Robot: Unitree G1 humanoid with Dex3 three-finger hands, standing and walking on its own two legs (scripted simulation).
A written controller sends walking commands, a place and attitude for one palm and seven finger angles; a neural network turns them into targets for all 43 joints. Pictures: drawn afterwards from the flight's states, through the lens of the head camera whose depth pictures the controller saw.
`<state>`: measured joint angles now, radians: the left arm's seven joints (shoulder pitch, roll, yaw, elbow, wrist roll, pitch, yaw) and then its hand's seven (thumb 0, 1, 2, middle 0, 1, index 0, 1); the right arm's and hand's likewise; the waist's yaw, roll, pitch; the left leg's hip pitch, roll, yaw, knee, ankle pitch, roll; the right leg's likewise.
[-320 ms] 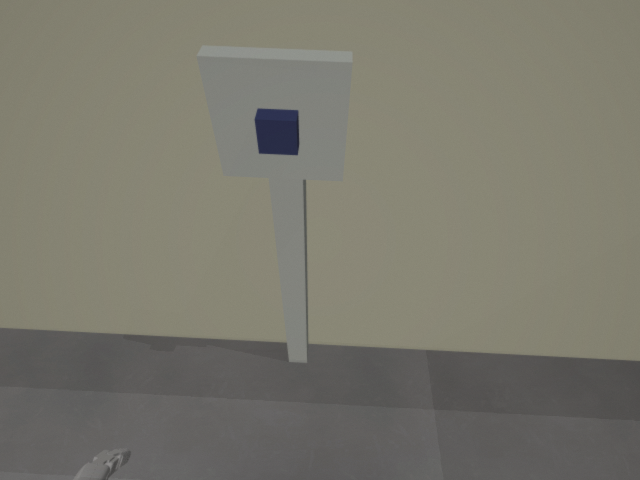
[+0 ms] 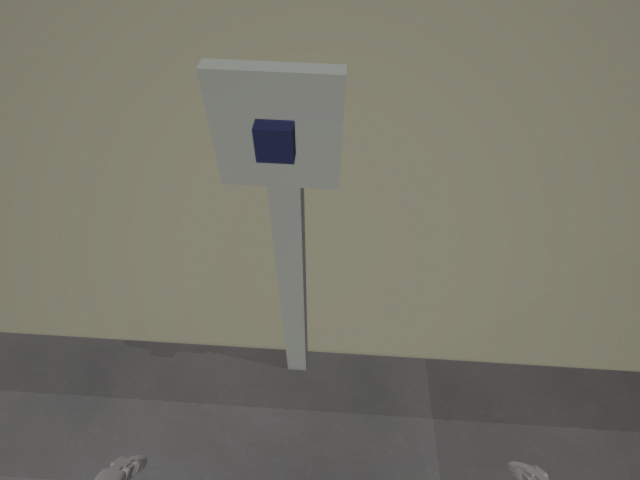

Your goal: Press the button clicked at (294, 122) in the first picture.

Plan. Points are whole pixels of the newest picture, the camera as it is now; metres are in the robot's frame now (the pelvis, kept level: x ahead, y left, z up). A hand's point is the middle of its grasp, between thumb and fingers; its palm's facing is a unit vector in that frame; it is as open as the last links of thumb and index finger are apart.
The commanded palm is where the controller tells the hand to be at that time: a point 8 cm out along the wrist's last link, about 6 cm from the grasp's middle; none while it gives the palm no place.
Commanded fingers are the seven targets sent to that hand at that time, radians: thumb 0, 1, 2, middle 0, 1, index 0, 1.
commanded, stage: stand and wait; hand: left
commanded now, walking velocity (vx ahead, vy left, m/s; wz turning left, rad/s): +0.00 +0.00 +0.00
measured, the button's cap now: (275, 140) +0.53 +0.10 +0.15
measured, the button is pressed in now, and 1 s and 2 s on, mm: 0 0 0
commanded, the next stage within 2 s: look at it before walking up in 0.82 s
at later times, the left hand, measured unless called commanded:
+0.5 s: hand out of the picture +0.05 +0.22 -0.14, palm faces -0.01 -0.94 -0.35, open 7.4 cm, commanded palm none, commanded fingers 0.00 0.90 0.90 -0.20 -0.30 -0.20 -0.30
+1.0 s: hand out of the picture +0.04 +0.21 -0.15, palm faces -0.02 -0.94 -0.33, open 7.4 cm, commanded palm none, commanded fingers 0.00 0.90 0.90 -0.20 -0.30 -0.20 -0.30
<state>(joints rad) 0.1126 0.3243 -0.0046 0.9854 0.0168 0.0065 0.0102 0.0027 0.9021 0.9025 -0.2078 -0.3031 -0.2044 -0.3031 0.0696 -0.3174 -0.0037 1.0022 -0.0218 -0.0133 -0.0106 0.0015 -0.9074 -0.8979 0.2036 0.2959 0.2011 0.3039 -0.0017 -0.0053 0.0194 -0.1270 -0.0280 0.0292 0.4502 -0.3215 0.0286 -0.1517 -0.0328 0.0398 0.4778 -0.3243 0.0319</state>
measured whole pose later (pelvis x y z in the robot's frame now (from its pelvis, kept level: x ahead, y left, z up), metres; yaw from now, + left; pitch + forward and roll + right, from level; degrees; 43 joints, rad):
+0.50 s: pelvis -0.02 -0.02 +0.01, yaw +0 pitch -2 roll +0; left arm 0.13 0.33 0.00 1.08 0.01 0.00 0.00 0.00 0.90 0.90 -0.21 -0.30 -0.20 -0.30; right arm 0.11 -0.34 0.00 1.11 -0.02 -0.01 -0.01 0.00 -0.91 -0.90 0.20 0.30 0.20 0.30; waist 0.00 0.01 0.03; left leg -0.09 0.01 0.01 0.36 -0.24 -0.01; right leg -0.12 0.00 0.02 0.39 -0.24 0.00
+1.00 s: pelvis -0.04 -0.03 +0.01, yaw +0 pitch -1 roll +0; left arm 0.13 0.32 0.00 1.10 0.01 -0.01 0.00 0.00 0.90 0.90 -0.21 -0.30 -0.20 -0.30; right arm 0.12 -0.33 0.00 1.14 -0.02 -0.01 -0.01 0.00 -0.91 -0.90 0.20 0.30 0.20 0.30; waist -0.01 0.00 0.03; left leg -0.11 0.02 0.01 0.34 -0.21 -0.02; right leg -0.14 0.01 0.02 0.36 -0.21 -0.01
